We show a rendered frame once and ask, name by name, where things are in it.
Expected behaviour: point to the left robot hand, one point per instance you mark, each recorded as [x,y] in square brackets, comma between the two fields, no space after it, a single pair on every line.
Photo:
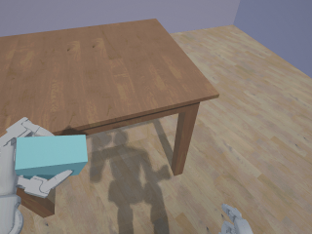
[9,180]

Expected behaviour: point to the left robot forearm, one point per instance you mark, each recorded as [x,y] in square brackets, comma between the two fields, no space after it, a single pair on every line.
[11,219]

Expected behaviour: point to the table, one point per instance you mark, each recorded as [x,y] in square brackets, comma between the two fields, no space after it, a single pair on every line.
[91,79]

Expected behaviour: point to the right robot hand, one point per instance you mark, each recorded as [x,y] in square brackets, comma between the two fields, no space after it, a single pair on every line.
[241,226]

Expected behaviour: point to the sponge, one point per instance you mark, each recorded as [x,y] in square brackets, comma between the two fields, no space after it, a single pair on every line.
[48,156]

